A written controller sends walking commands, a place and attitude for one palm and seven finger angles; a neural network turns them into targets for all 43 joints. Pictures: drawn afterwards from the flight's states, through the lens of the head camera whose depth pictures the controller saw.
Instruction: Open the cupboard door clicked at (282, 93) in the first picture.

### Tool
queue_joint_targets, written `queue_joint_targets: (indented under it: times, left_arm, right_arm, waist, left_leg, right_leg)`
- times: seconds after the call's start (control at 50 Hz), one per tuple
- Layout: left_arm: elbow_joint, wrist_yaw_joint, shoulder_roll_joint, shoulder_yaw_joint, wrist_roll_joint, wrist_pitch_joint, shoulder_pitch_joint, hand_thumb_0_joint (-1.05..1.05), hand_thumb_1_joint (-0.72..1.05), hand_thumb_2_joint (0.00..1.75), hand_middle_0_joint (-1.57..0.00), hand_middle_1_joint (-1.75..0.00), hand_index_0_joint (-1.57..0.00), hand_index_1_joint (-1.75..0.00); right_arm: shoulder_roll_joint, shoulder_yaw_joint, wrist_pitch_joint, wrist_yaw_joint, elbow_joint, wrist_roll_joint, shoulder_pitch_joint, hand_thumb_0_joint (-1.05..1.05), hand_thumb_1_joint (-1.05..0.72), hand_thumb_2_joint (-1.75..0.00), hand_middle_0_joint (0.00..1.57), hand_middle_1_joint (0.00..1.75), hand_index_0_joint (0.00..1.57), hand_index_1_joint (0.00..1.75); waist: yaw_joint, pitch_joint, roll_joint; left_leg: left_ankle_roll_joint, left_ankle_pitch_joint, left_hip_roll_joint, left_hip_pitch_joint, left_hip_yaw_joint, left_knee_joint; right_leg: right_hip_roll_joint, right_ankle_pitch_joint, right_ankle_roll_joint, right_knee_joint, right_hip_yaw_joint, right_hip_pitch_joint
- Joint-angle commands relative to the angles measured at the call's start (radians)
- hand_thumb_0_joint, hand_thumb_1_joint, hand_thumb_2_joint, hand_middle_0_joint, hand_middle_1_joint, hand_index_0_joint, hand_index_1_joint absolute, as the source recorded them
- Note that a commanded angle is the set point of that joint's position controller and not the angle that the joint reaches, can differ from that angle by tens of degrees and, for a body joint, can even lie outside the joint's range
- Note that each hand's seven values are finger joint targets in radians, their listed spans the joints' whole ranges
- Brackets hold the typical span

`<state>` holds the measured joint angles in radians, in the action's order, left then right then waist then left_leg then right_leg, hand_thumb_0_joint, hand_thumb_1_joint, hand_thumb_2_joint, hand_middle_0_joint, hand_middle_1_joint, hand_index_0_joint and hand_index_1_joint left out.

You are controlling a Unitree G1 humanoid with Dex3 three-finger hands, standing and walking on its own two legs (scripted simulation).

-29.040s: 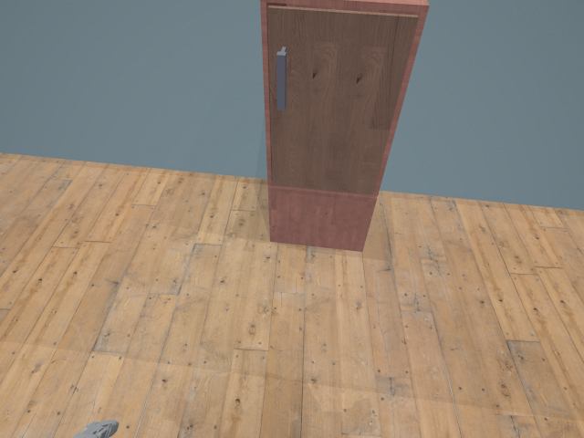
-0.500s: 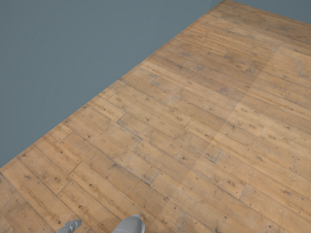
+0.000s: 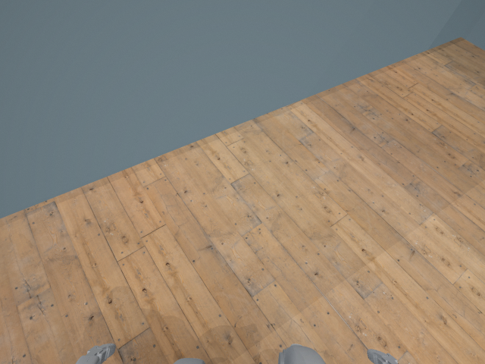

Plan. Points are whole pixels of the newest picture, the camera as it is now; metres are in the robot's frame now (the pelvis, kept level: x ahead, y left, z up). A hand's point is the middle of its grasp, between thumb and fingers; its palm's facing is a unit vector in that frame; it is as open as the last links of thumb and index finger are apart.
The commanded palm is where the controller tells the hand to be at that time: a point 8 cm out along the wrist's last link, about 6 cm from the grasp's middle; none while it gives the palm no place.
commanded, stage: turn to face it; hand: left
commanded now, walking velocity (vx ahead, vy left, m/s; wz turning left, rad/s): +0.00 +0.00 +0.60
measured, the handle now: out of the picture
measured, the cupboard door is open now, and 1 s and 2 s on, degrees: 50 50 50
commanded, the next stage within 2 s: none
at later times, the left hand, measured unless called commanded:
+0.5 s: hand out of the picture +0.01 +0.19 -0.19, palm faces +0.33 -0.92 -0.20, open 7.3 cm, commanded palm none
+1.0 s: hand out of the picture +0.04 +0.19 -0.15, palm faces +0.55 -0.79 -0.29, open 7.3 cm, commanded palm none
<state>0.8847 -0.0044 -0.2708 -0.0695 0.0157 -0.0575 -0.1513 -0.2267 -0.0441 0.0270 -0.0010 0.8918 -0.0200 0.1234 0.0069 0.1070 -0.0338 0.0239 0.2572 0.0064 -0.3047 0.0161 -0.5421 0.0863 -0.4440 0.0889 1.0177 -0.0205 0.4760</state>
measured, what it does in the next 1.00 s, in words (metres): steps on the spot, turning left: right foot, then left foot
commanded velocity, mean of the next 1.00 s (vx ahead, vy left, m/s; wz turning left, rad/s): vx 0.00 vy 0.00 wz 0.60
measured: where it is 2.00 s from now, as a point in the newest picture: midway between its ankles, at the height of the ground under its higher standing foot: outside the picture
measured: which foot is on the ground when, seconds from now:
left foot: down 0.00-0.14, up 0.16-0.46, down 0.48-0.92, up 0.94-1.00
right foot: up 0.00-0.14, down 0.16-0.48, up 0.50-0.90, down 0.92-1.00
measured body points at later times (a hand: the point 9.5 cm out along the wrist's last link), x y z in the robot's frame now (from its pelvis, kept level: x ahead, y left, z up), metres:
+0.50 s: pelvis +0.02 -0.01 -0.01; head +0.07 +0.03 +0.43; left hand -0.01 +0.24 -0.17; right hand +0.21 -0.24 -0.14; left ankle +0.00 +0.08 -0.74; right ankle +0.02 -0.16 -0.73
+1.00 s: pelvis +0.05 -0.05 +0.00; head +0.11 -0.03 +0.44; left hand +0.01 +0.23 -0.12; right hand +0.25 -0.23 -0.16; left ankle -0.02 +0.06 -0.69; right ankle +0.11 -0.15 -0.74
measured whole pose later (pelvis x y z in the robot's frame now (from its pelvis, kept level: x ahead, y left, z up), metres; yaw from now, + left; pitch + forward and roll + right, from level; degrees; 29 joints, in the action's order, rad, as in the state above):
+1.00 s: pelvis +0.05 -0.05 +0.00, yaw +36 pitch +1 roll +0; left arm 0.84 -0.02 -0.21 -0.04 0.02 -0.01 -0.13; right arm -0.26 -0.09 0.07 -0.01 0.93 -0.01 0.19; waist -0.03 0.10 0.04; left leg -0.03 0.48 0.06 -0.47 0.09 -0.97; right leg 0.05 -0.32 0.01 0.56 -0.06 0.26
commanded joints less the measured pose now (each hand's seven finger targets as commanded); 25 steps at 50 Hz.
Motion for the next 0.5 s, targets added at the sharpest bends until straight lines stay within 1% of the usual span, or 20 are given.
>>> queue_joint_targets:
  times: [0.0, 0.06, 0.08, 0.1, 0.12, 0.14, 0.16, 0.18, 0.2, 0.22, 0.24, 0.28, 0.32, 0.36, 0.38, 0.4, 0.42, 0.44, 0.46, 0.48]
  left_arm:
    - [-0.082, -0.002, -0.051, -0.013, -0.001, 0.025, -0.009, 0.00, 0.90, 0.90, -0.20, -0.30, -0.20, -0.30]
    - [-0.080, -0.005, -0.056, -0.014, -0.003, 0.036, -0.061, 0.00, 0.90, 0.90, -0.20, -0.30, -0.20, -0.30]
    - [-0.072, -0.007, -0.064, -0.019, -0.004, 0.044, -0.099, 0.00, 0.90, 0.90, -0.20, -0.30, -0.20, -0.30]
    - [-0.066, -0.014, -0.105, -0.029, 0.001, 0.056, -0.145, 0.00, 0.90, 0.90, -0.20, -0.30, -0.20, -0.30]
    - [-0.066, -0.025, -0.204, -0.048, 0.018, 0.068, -0.164, 0.00, 0.90, 0.90, -0.20, -0.30, -0.20, -0.30]
    - [-0.078, -0.028, -0.235, -0.045, 0.014, 0.064, -0.148, 0.00, 0.90, 0.90, -0.20, -0.30, -0.20, -0.30]
    - [-0.090, -0.031, -0.197, -0.033, 0.010, 0.063, -0.100, 0.00, 0.90, 0.90, -0.20, -0.30, -0.20, -0.30]
    - [-0.099, -0.032, -0.144, -0.023, 0.009, 0.066, -0.047, 0.00, 0.90, 0.90, -0.20, -0.30, -0.20, -0.30]
    - [-0.104, -0.030, -0.126, -0.015, 0.005, 0.065, -0.017, 0.00, 0.90, 0.90, -0.20, -0.30, -0.20, -0.30]
    - [-0.107, -0.030, -0.109, -0.008, 0.004, 0.066, -0.005, 0.00, 0.90, 0.90, -0.20, -0.30, -0.20, -0.30]
    - [-0.106, -0.030, -0.106, -0.009, 0.007, 0.065, -0.015, 0.00, 0.90, 0.90, -0.20, -0.30, -0.20, -0.30]
    - [-0.091, -0.031, -0.120, -0.016, 0.009, 0.069, -0.059, 0.00, 0.90, 0.90, -0.20, -0.30, -0.20, -0.30]
    - [-0.069, -0.030, -0.144, -0.024, 0.011, 0.068, -0.120, 0.00, 0.90, 0.90, -0.20, -0.30, -0.20, -0.30]
    - [-0.056, -0.028, -0.168, -0.033, 0.015, 0.066, -0.143, 0.00, 0.90, 0.90, -0.20, -0.30, -0.20, -0.30]
    - [-0.053, -0.026, -0.172, -0.037, 0.014, 0.064, -0.139, 0.00, 0.90, 0.90, -0.20, -0.30, -0.20, -0.30]
    - [-0.054, -0.024, -0.176, -0.040, 0.010, 0.063, -0.125, 0.00, 0.90, 0.90, -0.20, -0.30, -0.20, -0.30]
    - [-0.058, -0.019, -0.176, -0.039, 0.003, 0.060, -0.108, 0.00, 0.90, 0.90, -0.20, -0.30, -0.20, -0.30]
    - [-0.068, -0.015, -0.149, -0.036, -0.002, 0.057, -0.090, 0.00, 0.90, 0.90, -0.20, -0.30, -0.20, -0.30]
    - [-0.111, -0.007, -0.071, -0.019, -0.012, 0.050, -0.063, 0.00, 0.90, 0.90, -0.20, -0.30, -0.20, -0.30]
    - [-0.140, -0.015, -0.059, -0.007, -0.003, 0.036, 0.015, 0.00, 0.90, 0.90, -0.20, -0.30, -0.20, -0.30]
  right_arm:
    - [-0.225, -0.071, -0.007, 0.009, -0.058, -0.007, 0.020, 0.00, -0.90, -0.90, 0.20, 0.30, 0.20, 0.30]
    - [-0.225, -0.078, 0.001, 0.007, -0.071, -0.005, -0.011, 0.00, -0.90, -0.90, 0.20, 0.30, 0.20, 0.30]
    - [-0.215, -0.078, 0.002, 0.007, -0.078, 0.000, -0.029, 0.00, -0.90, -0.90, 0.20, 0.30, 0.20, 0.30]
    - [-0.180, -0.075, 0.001, 0.004, -0.088, 0.009, -0.031, 0.00, -0.90, -0.90, 0.20, 0.30, 0.20, 0.30]
    - [-0.103, -0.065, 0.000, -0.002, -0.103, 0.018, -0.011, 0.00, -0.90, -0.90, 0.20, 0.30, 0.20, 0.30]
    - [-0.129, -0.071, 0.005, -0.006, -0.115, 0.012, -0.029, 0.00, -0.90, -0.90, 0.20, 0.30, 0.20, 0.30]
    - [-0.133, -0.068, 0.012, -0.012, -0.107, 0.005, -0.016, 0.00, -0.90, -0.90, 0.20, 0.30, 0.20, 0.30]
    - [-0.126, -0.070, 0.020, -0.015, -0.081, 0.002, -0.008, 0.00, -0.90, -0.90, 0.20, 0.30, 0.20, 0.30]
    - [-0.118, -0.069, 0.025, -0.020, -0.061, 0.001, 0.003, 0.00, -0.90, -0.90, 0.20, 0.30, 0.20, 0.30]
    - [-0.111, -0.063, 0.028, -0.024, -0.058, 0.003, 0.014, 0.00, -0.90, -0.90, 0.20, 0.30, 0.20, 0.30]
    - [-0.098, -0.058, 0.028, -0.028, -0.059, 0.008, 0.006, 0.00, -0.90, -0.90, 0.20, 0.30, 0.20, 0.30]
    - [-0.078, -0.045, 0.024, -0.031, -0.064, 0.010, -0.029, 0.00, -0.90, -0.90, 0.20, 0.30, 0.20, 0.30]
    - [-0.060, -0.035, 0.017, -0.032, -0.069, 0.012, -0.066, 0.00, -0.90, -0.90, 0.20, 0.30, 0.20, 0.30]
    - [-0.055, -0.030, 0.010, -0.033, -0.074, 0.015, -0.072, 0.00, -0.90, -0.90, 0.20, 0.30, 0.20, 0.30]
    - [-0.062, -0.030, 0.007, -0.031, -0.072, 0.015, -0.055, 0.00, -0.90, -0.90, 0.20, 0.30, 0.20, 0.30]
    - [-0.073, -0.033, 0.004, -0.029, -0.064, 0.013, -0.020, 0.00, -0.90, -0.90, 0.20, 0.30, 0.20, 0.30]
    - [-0.094, -0.038, 0.002, -0.029, -0.051, 0.011, 0.024, 0.00, -0.90, -0.90, 0.20, 0.30, 0.20, 0.30]
    - [-0.148, -0.054, -0.006, -0.028, -0.036, 0.007, 0.095, 0.00, -0.90, -0.90, 0.20, 0.30, 0.20, 0.30]
    - [-0.274, -0.088, -0.013, -0.019, -0.027, -0.002, 0.175, 0.00, -0.90, -0.90, 0.20, 0.30, 0.20, 0.30]
    - [-0.312, -0.095, -0.005, -0.006, 0.001, 0.002, 0.243, 0.00, -0.90, -0.90, 0.20, 0.30, 0.20, 0.30]
  waist:
    - [-0.022, -0.140, 0.191]
    - [0.002, -0.148, 0.225]
    - [0.027, -0.162, 0.186]
    - [0.052, -0.178, 0.076]
    - [0.058, -0.185, -0.244]
    - [0.063, -0.171, -0.294]
    - [0.031, -0.135, -0.193]
    - [0.000, -0.112, -0.197]
    - [-0.021, -0.106, -0.198]
    - [-0.029, -0.112, -0.210]
    - [-0.023, -0.122, -0.206]
    - [0.000, -0.138, -0.190]
    - [0.034, -0.156, -0.170]
    - [0.047, -0.166, -0.183]
    - [0.038, -0.170, -0.179]
    - [0.016, -0.176, -0.175]
    - [-0.013, -0.188, -0.147]
    - [-0.056, -0.230, -0.027]
    - [-0.104, -0.253, 0.310]
    - [-0.129, -0.263, 0.298]
  left_leg:
    - [0.130, -0.231, -0.214, 0.055, 0.254, 0.183]
    - [0.113, -0.233, -0.190, -0.016, 0.286, 0.130]
    - [0.090, -0.221, -0.164, -0.051, 0.276, 0.088]
    - [0.044, -0.110, -0.107, -0.144, 0.242, -0.011]
    - [-0.045, 0.200, 0.047, -0.314, 0.063, -0.259]
    - [-0.061, 0.386, 0.046, -0.299, 0.031, -0.514]
    - [-0.051, 0.335, 0.006, -0.294, 0.066, -0.640]
    - [-0.062, 0.261, -0.013, -0.304, 0.062, -0.703]
    - [-0.078, 0.207, -0.028, -0.304, 0.036, -0.729]
    - [-0.088, 0.184, -0.039, -0.297, 0.013, -0.708]
    - [-0.093, 0.187, -0.037, -0.271, -0.010, -0.639]
    - [-0.100, 0.198, -0.039, -0.242, -0.056, -0.465]
    - [-0.098, 0.201, -0.021, -0.201, -0.100, -0.320]
    - [-0.086, 0.205, -0.009, -0.155, -0.127, -0.207]
    - [-0.080, 0.176, -0.005, -0.115, -0.136, -0.141]
    - [-0.072, 0.102, 0.002, -0.045, -0.142, -0.066]
    - [-0.063, -0.001, 0.010, 0.059, -0.143, 0.019]
    - [-0.036, -0.177, -0.060, 0.230, -0.053, 0.116]
    - [0.115, -0.547, -0.354, 0.381, 0.351, 0.154]
    - [0.222, -0.740, -0.447, 0.355, 0.437, 0.146]
  right_leg:
    - [-0.042, 0.025, -0.006, -0.173, -0.010, -0.070]
    - [-0.077, 0.086, -0.016, -0.351, -0.027, -0.213]
    - [-0.078, 0.170, -0.019, -0.467, -0.033, -0.295]
    - [-0.005, 0.223, -0.033, -0.624, 0.034, -0.424]
    - [0.277, 0.250, -0.123, -0.751, 0.332, -0.515]
    - [0.436, 0.331, -0.225, -0.772, 0.423, -0.385]
    - [0.398, 0.315, -0.257, -0.752, 0.337, -0.312]
    - [0.323, 0.340, -0.234, -0.740, 0.275, -0.291]
    - [0.266, 0.425, -0.208, -0.704, 0.175, -0.304]
    - [0.242, 0.521, -0.196, -0.680, 0.085, -0.319]
    - [0.228, 0.594, -0.189, -0.663, 0.038, -0.339]
    - [0.231, 0.727, -0.185, -0.618, -0.019, -0.415]
    - [0.242, 0.818, -0.185, -0.575, -0.035, -0.474]
    - [0.264, 0.857, -0.187, -0.535, -0.043, -0.495]
    - [0.268, 0.857, -0.178, -0.507, -0.049, -0.480]
    - [0.263, 0.812, -0.154, -0.472, -0.075, -0.440]
    - [0.247, 0.734, -0.120, -0.419, -0.110, -0.369]
    - [0.216, 0.586, -0.073, -0.265, -0.142, -0.241]
    - [0.058, -0.068, 0.012, -0.027, -0.174, 0.067]
    - [0.029, -0.253, 0.004, 0.110, -0.042, 0.134]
